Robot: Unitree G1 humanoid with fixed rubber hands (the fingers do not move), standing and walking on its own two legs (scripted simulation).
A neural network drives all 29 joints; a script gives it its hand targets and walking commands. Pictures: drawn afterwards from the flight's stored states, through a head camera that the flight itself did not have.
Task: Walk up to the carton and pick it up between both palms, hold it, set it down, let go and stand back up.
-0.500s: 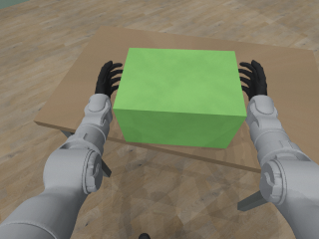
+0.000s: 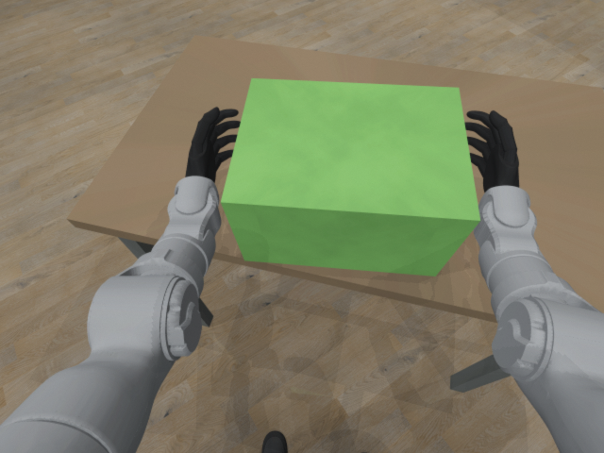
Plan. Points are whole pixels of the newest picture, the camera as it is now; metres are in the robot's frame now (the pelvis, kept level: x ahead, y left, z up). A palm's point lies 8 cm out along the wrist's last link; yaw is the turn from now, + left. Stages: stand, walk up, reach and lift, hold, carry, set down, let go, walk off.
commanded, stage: reach and lift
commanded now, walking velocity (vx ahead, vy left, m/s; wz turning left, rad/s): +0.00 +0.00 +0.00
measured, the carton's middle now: (345, 179) +0.48 -0.02 +0.03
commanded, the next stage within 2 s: none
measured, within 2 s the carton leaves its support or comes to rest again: leaves its support in 0.08 s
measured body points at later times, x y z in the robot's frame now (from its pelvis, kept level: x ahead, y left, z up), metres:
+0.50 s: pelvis -0.01 -0.01 +0.00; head +0.07 +0.01 +0.44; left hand +0.45 +0.18 +0.09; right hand +0.44 -0.21 +0.09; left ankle +0.03 +0.12 -0.74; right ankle -0.02 -0.13 -0.74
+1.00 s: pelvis +0.00 -0.01 +0.00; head +0.00 +0.00 +0.45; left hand +0.42 +0.18 +0.13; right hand +0.42 -0.22 +0.15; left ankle +0.03 +0.12 -0.74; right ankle -0.02 -0.13 -0.74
